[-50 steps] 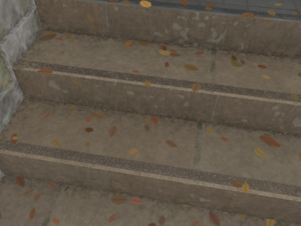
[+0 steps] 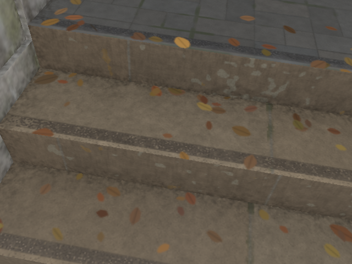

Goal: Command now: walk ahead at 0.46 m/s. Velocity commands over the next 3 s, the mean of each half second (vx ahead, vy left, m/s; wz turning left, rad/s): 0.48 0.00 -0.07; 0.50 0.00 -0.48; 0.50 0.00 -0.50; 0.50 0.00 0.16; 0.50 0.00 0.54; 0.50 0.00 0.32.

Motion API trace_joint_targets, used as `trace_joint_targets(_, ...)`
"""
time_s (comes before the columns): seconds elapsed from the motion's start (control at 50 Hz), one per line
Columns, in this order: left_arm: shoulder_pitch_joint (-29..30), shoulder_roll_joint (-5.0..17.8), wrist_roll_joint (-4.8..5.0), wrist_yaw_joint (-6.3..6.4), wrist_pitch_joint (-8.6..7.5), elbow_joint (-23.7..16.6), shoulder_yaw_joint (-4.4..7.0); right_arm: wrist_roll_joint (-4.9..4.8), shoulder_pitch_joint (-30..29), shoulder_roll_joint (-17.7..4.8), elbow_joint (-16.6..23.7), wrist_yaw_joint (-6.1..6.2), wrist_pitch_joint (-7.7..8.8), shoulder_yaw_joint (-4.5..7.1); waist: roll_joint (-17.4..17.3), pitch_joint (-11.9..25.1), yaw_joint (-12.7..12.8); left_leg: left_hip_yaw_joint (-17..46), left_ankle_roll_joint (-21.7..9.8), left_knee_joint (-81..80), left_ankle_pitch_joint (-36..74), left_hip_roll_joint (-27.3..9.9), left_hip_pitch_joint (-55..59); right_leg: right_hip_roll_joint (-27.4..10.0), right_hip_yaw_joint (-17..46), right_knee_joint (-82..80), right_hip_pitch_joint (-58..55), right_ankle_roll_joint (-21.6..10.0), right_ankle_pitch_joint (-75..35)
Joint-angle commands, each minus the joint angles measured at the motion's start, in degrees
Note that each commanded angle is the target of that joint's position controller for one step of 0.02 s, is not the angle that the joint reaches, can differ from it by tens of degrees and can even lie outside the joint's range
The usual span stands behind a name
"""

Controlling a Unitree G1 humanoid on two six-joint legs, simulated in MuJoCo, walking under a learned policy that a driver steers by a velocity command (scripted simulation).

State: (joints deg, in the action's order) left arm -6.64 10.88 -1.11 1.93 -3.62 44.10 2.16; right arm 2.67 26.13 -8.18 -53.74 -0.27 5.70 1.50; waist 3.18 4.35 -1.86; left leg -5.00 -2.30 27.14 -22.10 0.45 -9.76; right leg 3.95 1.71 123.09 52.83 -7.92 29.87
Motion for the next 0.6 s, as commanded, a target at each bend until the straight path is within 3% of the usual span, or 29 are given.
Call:
trace_joint_targets(0.02,18.6,-9.1,-1.04,-1.07,-0.74,-18.0,-5.69,-1.56,4.6,0.6,-5.2,-1.05,0.97,-1.56,-5.4,-15.5,3.6,5.7,-2.3,-21.1,18.7,-11.7,-5.6,-3.2,-3.0,-7.5,22.3,-3.5,3.3)
trace_joint_targets(0.04,19.2,-9.0,-0.22,-1.38,0.0,-19.3,-6.29,-2.11,4.9,-1.0,-6.0,-0.63,0.92,-1.55,-6.2,-14.1,4.0,4.1,-3.1,-27.0,23.4,-11.1,-9.8,-3.3,-8.1,-11.6,16.7,-3.1,1.0)
trace_joint_targets(0.06,15.7,-6.4,0.44,-2.15,1.12,-19.2,-6.51,-2.94,2.1,-3.4,-4.6,0.58,0.47,-1.57,-5.8,-11.8,6.5,1.8,-4.6,-33.5,37.8,-10.0,-17.5,-4.9,-13.2,-26.0,0.5,-2.3,-3.8)
trace_joint_targets(0.08,6.8,-3.6,0.52,-2.27,1.14,-14.9,-5.81,-4.77,-6.1,-3.5,-0.7,1.23,0.82,-2.18,-1.4,-5.1,10.9,-4.2,-5.9,-29.6,74.2,-7.4,-23.3,-1.9,-15.2,-35.5,-22.1,-1.8,-8.3)
trace_joint_targets(0.1,0.6,-2.6,1.37,-0.93,1.55,-12.1,-5.41,-6.72,-3.6,-10.0,-0.7,1.68,2.3,-0.48,-4.9,1.5,12.1,-3.5,-7.2,-23.1,98.6,-8.7,-19.6,2.1,-16.6,-39.1,-32.7,-0.2,-8.6)
trace_joint_targets(0.12,-6.6,-1.6,0.59,0.63,2.76,-10.7,-4.86,-7.72,-3.9,-17.1,-0.5,1.89,4.62,1.56,-7.9,7.4,16.1,-0.3,-8.0,-16.2,119.9,-14.2,-9.3,1.5,-13.9,-41.4,-35.0,0.0,-5.9)
trace_joint_targets(0.14,-13.1,0.4,0.64,1.17,3.39,-8.7,-3.7,-7.47,-5.3,-20.4,-0.4,1.61,5.33,3.26,-10.7,12.5,19.0,1.0,-7.5,-4.5,126.5,-17.4,2.1,1.0,-10.7,-48.5,-34.5,-1.0,-4.8)
trace_joint_targets(0.16,-17.6,3.5,1.02,0.81,2.91,-6.8,-2.42,-7.48,-6.8,-21.3,1.1,0.36,5.27,4.7,-11.0,16.2,20.5,1.0,-7.1,11.7,124.1,-15.2,7.0,3.1,-8.9,-65.4,-39.0,-1.4,-6.4)
trace_joint_targets(0.18,-17.5,7.1,0.11,0.38,2.54,-4.2,-0.26,-5.77,-7.6,-16.5,3.4,-0.61,5.11,4.9,-6.3,14.6,17.6,3.0,-5.9,32.5,92.4,-8.4,1.8,-0.5,4.1,-81.2,-43.1,-4.5,-11.1)
trace_joint_targets(0.2,-13.3,15.7,0.65,0.44,2.59,-2.7,3.01,-2.65,-5.3,-7.3,8.0,-2.45,4.21,3.5,14.2,15.2,10.3,6.2,-2.1,67.7,15.7,9.0,-22.1,-17.5,37.0,-96.0,-50.5,-13.9,-29.1)
trace_joint_targets(0.22,-8.0,12.0,1.01,0.18,2.34,-2.9,3.27,-0.22,-3.9,-3.8,9.5,-2.97,3.33,3.29,3.4,14.5,7.1,19.3,-3.7,88.9,16.3,8.0,-29.6,-19.4,46.2,-104.9,-44.5,-12.4,-19.1)
trace_joint_targets(0.24,-3.9,8.4,0.68,-0.4,1.24,-0.6,2.44,1.23,-7.0,-0.1,13.4,-2.58,1.93,2.14,-1.0,5.0,2.0,16.2,-4.5,96.5,18.3,6.0,-38.4,-18.6,40.8,-104.7,-37.5,-10.7,2.2)
trace_joint_targets(0.26,-5.7,3.9,0.23,-0.99,0.52,3.4,1.4,1.78,-11.6,2.2,15.6,-1.59,0.84,1.06,-6.3,-4.8,1.1,14.8,-5.9,98.7,16.1,4.8,-47.6,-17.3,31.8,-103.0,-33.4,-7.9,4.5)
trace_joint_targets(0.28,-7.9,0.1,-0.5,-1.29,-0.2,6.7,0.51,1.21,-12.2,4.2,16.9,-0.55,0.03,-0.27,-7.4,-8.7,-0.5,16.1,-6.7,98.3,14.3,4.4,-52.0,-14.1,22.5,-101.4,-30.9,-4.8,-1.3)
trace_joint_targets(0.3,-9.6,-3.6,-0.7,-1.81,-1.18,9.3,-0.61,0.47,-10.6,6.1,16.6,-0.18,-0.75,-1.59,-6.6,-9.6,-2.2,15.6,-7.2,99.7,13.5,4.8,-54.1,-12.1,14.9,-100.4,-30.5,-2.4,-6.2)
trace_joint_targets(0.32,-11.6,-5.6,-0.8,-2.06,-1.87,11.1,-1.35,-0.3,-11.4,6.9,17.0,-0.05,-1.53,-2.22,-6.0,-10.3,-2.6,15.9,-7.3,98.2,12.6,4.3,-56.6,-11.3,10.6,-100.6,-29.6,-1.1,-9.5)
trace_joint_targets(0.34,-12.6,-4.3,-0.64,-2.5,-2.54,12.0,-1.45,-0.65,-15.2,6.6,18.6,0.04,-2.11,-2.97,-5.7,-11.4,-2.3,12.9,-6.8,93.4,11.5,3.3,-57.5,-10.3,7.5,-102.8,-27.6,0.4,-12.5)
trace_joint_targets(0.36,-11.9,-2.8,-0.31,-3.03,-3.16,12.2,-1.52,-0.41,-19.0,5.7,20.4,0.11,-2.77,-3.32,-6.4,-12.5,-3.1,9.3,-5.7,87.1,10.9,2.1,-56.4,-8.9,5.5,-105.3,-23.5,1.0,-15.0)
trace_joint_targets(0.38,-14.8,-1.2,-0.75,-3.46,-3.89,12.9,-1.59,-0.41,-23.5,6.0,21.9,0.9,-3.46,-3.59,-3.0,-10.9,-1.0,2.9,-4.9,96.0,8.5,2.9,-59.4,-10.2,7.6,-107.9,-25.1,-1.0,-22.9)
trace_joint_targets(0.4,-15.1,0.5,0.02,-3.56,-4.19,12.7,-1.46,0.29,-24.4,5.0,23.9,1.54,-3.88,-3.64,-2.0,-10.2,-2.2,1.7,-4.2,92.3,7.9,0.0,-59.4,-10.6,7.8,-109.4,-26.0,-0.7,-24.6)
trace_joint_targets(0.44,-19.6,2.9,0.33,-3.03,-4.88,14.3,-0.99,0.14,-28.7,4.4,26.8,2.63,-4.02,-3.99,0.6,-9.5,-0.5,1.1,-4.0,95.5,4.3,-3.1,-67.5,-11.5,11.1,-110.2,-33.5,-1.8,-22.6)
trace_joint_targets(0.46,-22.0,3.3,0.93,-2.32,-4.52,16.2,-0.58,0.48,-32.2,4.8,29.5,2.47,-3.88,-5.19,1.4,-9.9,0.0,1.1,-4.7,85.3,2.3,-5.4,-66.4,-10.1,10.6,-112.4,-34.4,-1.0,-20.7)
trace_joint_targets(0.48,-25.6,3.3,1.03,-1.19,-4.18,16.7,-0.51,0.24,-35.8,3.7,30.6,1.96,-3.72,-5.27,0.6,-9.0,2.8,-0.4,-4.3,80.1,2.4,-5.3,-65.0,-10.0,12.2,-114.9,-37.2,-2.4,-23.3)
trace_joint_targets(0.5,-25.4,5.1,2.15,0.11,-3.14,15.5,0.47,-0.39,-37.2,2.1,31.4,1.09,-3.57,-5.75,-1.3,-6.7,4.0,-2.7,-4.1,59.9,3.1,-5.6,-49.7,-10.2,10.4,-122.5,-35.0,-3.8,-33.8)
trace_joint_targets(0.52,-25.2,5.3,2.62,1.04,-1.98,14.8,0.61,-1.16,-40.7,3.1,32.0,0.77,-3.55,-6.35,-2.4,-3.2,5.5,-6.1,-3.8,46.7,2.0,-3.0,-33.9,-10.3,8.9,-126.5,-31.7,-3.7,-43.9)
trace_joint_targets(0.54,-25.4,5.8,2.02,1.37,-2.06,13.0,0.58,-2.63,-33.9,3.7,29.1,0.64,-3.18,-5.45,0.7,3.1,3.2,-8.9,-4.1,44.2,-2.3,2.2,-21.3,-12.1,6.8,-119.5,-34.0,-4.1,-76.5)
trace_joint_targets(0.56,-26.7,10.3,1.33,1.12,-2.97,11.4,1.63,-2.87,-24.7,1.8,26.6,0.98,-3.3,-4.09,3.3,11.2,-0.9,-7.7,-5.3,44.1,-5.0,5.2,-14.3,-13.6,5.3,-109.0,-42.8,-3.9,-104.2)
trace_joint_targets(0.58,-22.4,15.1,1.4,0.07,-4.12,8.9,3.28,-2.93,-13.7,-1.8,24.3,1.57,-3.71,-2.07,8.2,17.2,-7.6,-4.4,-6.3,37.1,-7.2,4.6,-12.1,-15.8,6.4,-96.5,-51.8,-4.4,-112.2)
trace_joint_targets(0.6,-16.9,15.5,2.91,-1.72,-5.42,6.3,4.45,-1.25,-5.8,-6.5,22.0,1.74,-3.4,0.0,5.9,23.4,-11.7,3.2,-8.3,31.1,-6.0,1.0,-1.4,-14.0,4.8,-80.7,-48.4,-3.1,-103.8)
